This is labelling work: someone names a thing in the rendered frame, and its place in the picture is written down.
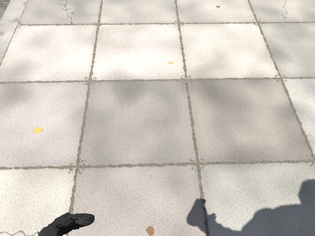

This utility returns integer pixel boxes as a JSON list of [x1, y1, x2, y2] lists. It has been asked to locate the robot left hand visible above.
[[37, 212, 95, 236]]

